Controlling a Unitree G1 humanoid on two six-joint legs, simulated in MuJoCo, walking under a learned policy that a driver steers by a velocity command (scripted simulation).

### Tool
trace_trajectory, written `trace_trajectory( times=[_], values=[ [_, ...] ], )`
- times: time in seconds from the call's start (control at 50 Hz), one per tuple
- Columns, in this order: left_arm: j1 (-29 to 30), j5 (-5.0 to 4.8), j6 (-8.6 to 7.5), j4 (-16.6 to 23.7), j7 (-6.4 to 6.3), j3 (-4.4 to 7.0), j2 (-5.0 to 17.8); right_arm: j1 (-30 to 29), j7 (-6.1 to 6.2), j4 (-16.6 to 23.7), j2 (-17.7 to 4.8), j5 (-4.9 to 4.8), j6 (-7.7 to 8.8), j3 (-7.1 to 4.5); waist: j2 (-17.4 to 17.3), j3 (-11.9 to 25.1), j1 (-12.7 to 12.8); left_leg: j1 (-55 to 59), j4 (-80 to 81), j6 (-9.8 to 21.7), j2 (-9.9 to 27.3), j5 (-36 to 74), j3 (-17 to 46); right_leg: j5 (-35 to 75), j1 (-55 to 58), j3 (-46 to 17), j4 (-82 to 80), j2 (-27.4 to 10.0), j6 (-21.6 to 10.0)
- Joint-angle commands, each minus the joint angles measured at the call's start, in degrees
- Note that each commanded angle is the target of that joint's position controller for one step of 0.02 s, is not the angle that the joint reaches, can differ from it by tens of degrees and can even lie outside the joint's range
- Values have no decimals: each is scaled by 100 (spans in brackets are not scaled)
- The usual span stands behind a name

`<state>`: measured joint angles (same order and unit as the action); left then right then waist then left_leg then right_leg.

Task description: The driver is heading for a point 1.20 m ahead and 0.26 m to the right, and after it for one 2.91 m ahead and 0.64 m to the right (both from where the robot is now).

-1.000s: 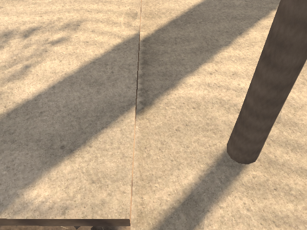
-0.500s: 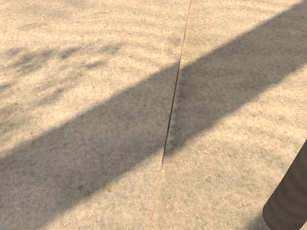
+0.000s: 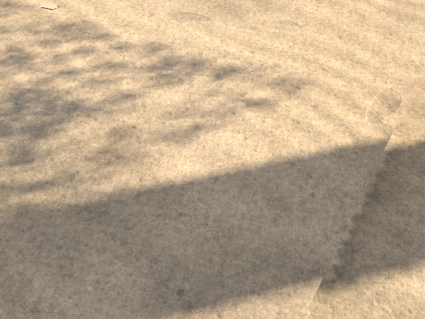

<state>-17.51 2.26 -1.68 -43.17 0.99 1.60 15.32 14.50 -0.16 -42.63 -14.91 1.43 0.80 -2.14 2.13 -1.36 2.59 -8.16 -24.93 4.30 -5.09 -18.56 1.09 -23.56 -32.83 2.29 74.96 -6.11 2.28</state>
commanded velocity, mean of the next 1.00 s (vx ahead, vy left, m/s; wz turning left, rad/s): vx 0.50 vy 0.00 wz -0.20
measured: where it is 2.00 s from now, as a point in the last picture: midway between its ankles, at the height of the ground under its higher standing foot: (302, 159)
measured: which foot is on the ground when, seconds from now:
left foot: down 0.00-0.24, up 0.26-0.50, down 0.52-1.00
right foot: up 0.00-0.08, down 0.10-0.52, up 0.54-1.00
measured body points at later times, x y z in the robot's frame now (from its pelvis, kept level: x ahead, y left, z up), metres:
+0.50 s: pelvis +0.27 +0.00 +0.00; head +0.32 +0.02 +0.44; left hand +0.20 +0.25 -0.15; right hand +0.53 -0.18 -0.05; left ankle +0.38 +0.13 -0.65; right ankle +0.10 -0.18 -0.73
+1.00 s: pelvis +0.52 -0.01 +0.07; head +0.55 -0.02 +0.52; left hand +0.81 +0.14 +0.00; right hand +0.45 -0.29 -0.06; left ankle +0.40 +0.14 -0.66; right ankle +0.65 -0.16 -0.63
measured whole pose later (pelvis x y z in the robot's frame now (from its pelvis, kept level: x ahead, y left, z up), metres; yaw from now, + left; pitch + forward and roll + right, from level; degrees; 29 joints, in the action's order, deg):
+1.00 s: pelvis +0.52 -0.01 +0.07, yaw -17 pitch +1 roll +1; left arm -2.3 -1.4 -0.7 -37.5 3.7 2.9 13.8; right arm 20.9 1.4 -48.6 -16.2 -0.9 4.0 -4.3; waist 1.0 -1.9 -5.2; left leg 6.4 -17.1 -2.7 3.0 -23.1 -17.8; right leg -4.9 -35.6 4.1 38.8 -3.7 -4.1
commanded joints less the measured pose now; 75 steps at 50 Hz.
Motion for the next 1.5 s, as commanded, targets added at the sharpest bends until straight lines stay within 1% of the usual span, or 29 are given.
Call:
trace_trajectory(
  times=[0.02, 0.16, 0.18, 0.22, 0.24, 0.26, 0.3, 0.32, 0.34, 0.36, 0.4, 0.42, 0.48, 0.52, 0.54, 0.56, 0.58, 0.62, 0.66, 0.82, 0.94, 1.04, 1.06, 1.08, 1.1, 1.12, 1.18, 1.36, 1.5],
  values=[
    [340, 49, 24, 660, 108, 81, 418, 200, 20, 86, -899, -62, 188, -240, -770, -261, -31, 163, 1324, 1001, 1290, 3657, 893, 356, -1006, 245, -353, 104, -20],
    [1506, -10, -11, 1129, 38, -53, 188, 1311, 93, -682, -655, 79, 134, -118, -173, 182, -529, 1899, 471, 583, 952, 7292, 521, 325, -398, 1081, -2712, 910, -515],
    [1582, -481, -281, 1309, 7, 47, 347, 1375, 144, -719, -754, -279, 44, -105, -513, 724, -330, 2245, -314, 388, 1139, 7589, 933, 1009, 362, 618, -4026, 863, -340],
    [592, -711, -365, 774, 5, 257, 605, 1030, 197, -794, -1314, -283, -32, -199, -582, 1641, 160, 1282, -1753, 63, 1181, 7447, 1045, 2795, 3273, -4, -5642, 754, -235],
    [-196, -727, -286, 326, 10, 405, 877, 630, 182, -646, -1237, -195, 12, -192, 60, 1751, 409, -767, -2918, -277, 782, 4518, 1134, 3402, 5560, -537, -5597, 239, -351],
    [-1016, -687, -161, -221, -57, 414, 780, 40, 203, -444, -862, -148, 82, -103, 677, 1235, 753, -2656, -4309, -463, 310, -1022, 747, 4317, 6535, -978, -6088, -464, -652],
    [-2379, 147, -193, -926, -48, 182, 453, -2150, 182, 638, 92, -300, 478, 153, 1117, -91, 1279, -5741, -7775, 2, -188, -3359, 111, 8832, 6994, -1000, -5342, -1174, -791],
    [-2182, 416, -236, -953, -48, 124, 373, -1436, 38, 619, 258, -566, 565, 208, 1174, 237, 899, -7297, -9141, -142, -398, -3644, 230, 10377, 7862, -1043, -4484, -1816, -1437],
    [-1965, 322, -200, -963, -113, 150, 280, -966, -74, 704, 215, -597, 526, 260, 845, 885, 679, -7825, -9759, -117, -32, -3473, 395, 9091, 8109, -1048, -4490, -1830, -1620],
    [-1622, -131, -86, -1053, -228, 329, 749, -617, -132, 1030, 216, -600, 399, 369, 1038, 1230, 256, -7600, -9185, -100, 808, -3436, 826, 5455, 7526, -1550, -5033, -1989, -1559],
    [384, -554, 9, -727, -235, 149, 573, -1710, -231, 1709, 469, -360, 257, 660, 136, -590, -558, -5917, -6398, -434, 1499, -2869, -132, 2112, 3051, -1069, -6873, -1154, -1032],
    [1134, -496, -20, -493, -284, 132, 660, -1691, -293, 1688, 421, -227, 293, 676, -280, -927, -765, -3549, -4758, -656, 1161, -2109, -794, 1949, 678, -492, -7492, -455, -1012],
    [801, -411, -355, -626, -126, 476, 1806, 657, -48, 1002, -564, -64, 375, 99, 840, 769, -1846, 219, -3729, -475, 277, 296, -704, 6989, 1056, -186, -6242, -300, -993],
    [594, -454, -361, -621, -117, 350, 1164, 1910, 181, 605, -1200, -74, 208, -227, 116, 1508, -2370, 1071, -2351, -273, 615, 572, 168, 5634, 1529, -616, -3582, -221, -380],
    [-2, -315, -328, -354, -122, 116, 30, 1775, 222, 489, -1917, 113, 283, -321, -3016, 1810, -1434, 1029, -530, 266, 2246, 577, 3155, -57, 739, -853, -993, 923, -230],
    [-791, -308, -463, -603, 21, 163, 153, 1356, 92, 800, -1395, 100, 371, -116, -2570, 2310, -1072, 1223, -87, 718, 2720, 1978, 4313, -625, 505, -2044, 389, 1135, -280],
    [-711, -543, -395, -468, 37, 203, 12, 855, -12, 812, -1228, 4, 388, -168, -2160, 1937, -828, 756, 801, 965, 3143, -339, 4760, -218, -370, -1643, 1222, 1126, -254],
    [-116, -460, -169, -284, -96, 205, -1, -12, -163, 482, -435, -159, 445, -19, -1072, 41, -475, -1012, 698, 558, 2602, -1915, 3196, 557, -801, -743, 1480, 339, -454],
    [-235, -510, 64, -232, -126, 304, 213, -337, -202, 234, -50, -58, 533, 29, -968, -266, -179, -1754, 749, 267, 2134, -961, 1492, 998, -210, -775, 1028, 143, -504],
    [1002, -340, 44, 539, 40, 243, 54, 191, 220, -133, -565, -70, 565, -229, -393, -118, -356, 257, 1460, 377, 2096, 1671, -568, 1955, -929, -514, -1908, 49, -438],
    [1960, -377, 21, 959, 282, 174, 87, 499, 189, -258, -1020, -219, 429, -422, -430, -508, -692, 915, 1558, 392, 2277, 1986, -1168, 2138, -684, 124, -3524, 124, -524],
    [469, -406, 42, 749, 239, 560, 791, 265, 165, -248, -1437, -401, 215, -554, -753, 495, 337, 1069, -1182, 48, 2024, 5943, -1636, 1536, 1740, 744, -4226, 1055, -1200],
    [-460, -383, 99, 487, 135, 763, 1187, 319, 194, -191, -1260, -322, 247, -487, -531, 958, 746, -116, -2733, -196, 1800, 4696, -1584, 1652, 3446, 190, -4326, 968, -1406],
    [-464, -385, 84, 470, 54, 851, 1829, 608, 169, 154, -335, -56, 356, -228, 1095, 1165, 135, -2784, -4964, -594, 757, -842, -1357, 1129, 5187, -2809, -4656, -637, -2297],
    [-536, -307, -68, 697, 102, 727, 1603, 312, 115, 359, -543, -212, 610, -176, 709, 2356, 285, -3494, -5960, -589, 293, -1586, 297, -134, 5666, -5287, -5781, -1383, -2923],
    [-395, -287, -176, 631, 126, 612, 1203, -399, 69, 562, -854, -420, 736, -249, 286, 1665, 442, -4018, -5877, -468, 611, -949, 540, 122, 5255, -4595, -6067, -1258, -2517],
    [490, -285, -286, 765, 93, 426, 667, -290, 136, 471, -902, -175, 776, -274, -237, 691, -274, -3161, -4656, -380, 1185, 95, 568, 1788, 3102, -2792, -6086, -551, -2040],
    [-48, -309, -257, 521, -125, 391, 784, -1377, 57, 725, -370, -72, 504, -115, 235, 188, 12, -2606, -1642, -797, 880, 2341, 154, 2395, 1878, -1472, -6203, 122, -1554],
    [-577, -319, -151, 186, -141, 386, 879, -2077, -167, 971, -550, -190, 642, -155, 362, -62, 302, -2596, -377, -469, 674, 1918, 113, 2323, 3072, -2069, -5679, -444, -1451]
  ],
)
Keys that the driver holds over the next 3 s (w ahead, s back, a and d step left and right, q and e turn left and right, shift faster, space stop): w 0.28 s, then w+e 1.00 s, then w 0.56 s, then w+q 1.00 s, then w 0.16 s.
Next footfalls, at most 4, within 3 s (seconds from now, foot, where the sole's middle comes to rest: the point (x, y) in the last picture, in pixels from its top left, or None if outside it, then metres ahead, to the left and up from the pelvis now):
0.10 right None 0.14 -0.18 -0.77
0.52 left None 0.44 0.14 -0.69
1.06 right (278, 243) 0.70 -0.17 -0.69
1.58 left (262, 159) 1.04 -0.13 -0.69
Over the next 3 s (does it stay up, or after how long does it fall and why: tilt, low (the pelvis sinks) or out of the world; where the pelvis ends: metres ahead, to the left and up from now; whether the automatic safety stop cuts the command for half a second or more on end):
stays up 1.52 -0.39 0.08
